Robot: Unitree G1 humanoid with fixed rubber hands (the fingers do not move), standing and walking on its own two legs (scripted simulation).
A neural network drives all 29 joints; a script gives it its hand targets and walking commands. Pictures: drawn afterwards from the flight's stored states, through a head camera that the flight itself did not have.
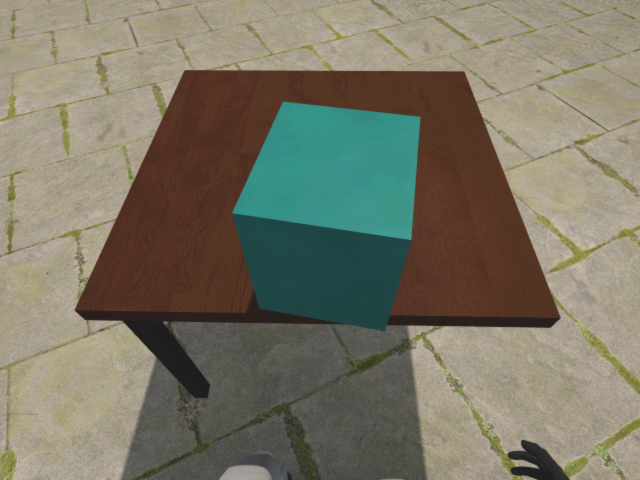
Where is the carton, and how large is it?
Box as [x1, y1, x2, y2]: [232, 102, 419, 330]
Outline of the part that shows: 283,102 232,212 259,308 384,330 411,237 419,117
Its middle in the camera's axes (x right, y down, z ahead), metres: +0.02 -0.03 +0.62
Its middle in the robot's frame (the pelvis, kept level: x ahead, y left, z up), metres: +0.48 -0.03 +0.00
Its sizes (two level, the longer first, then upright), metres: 0.240 0.215 0.246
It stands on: a table, 0.63 m high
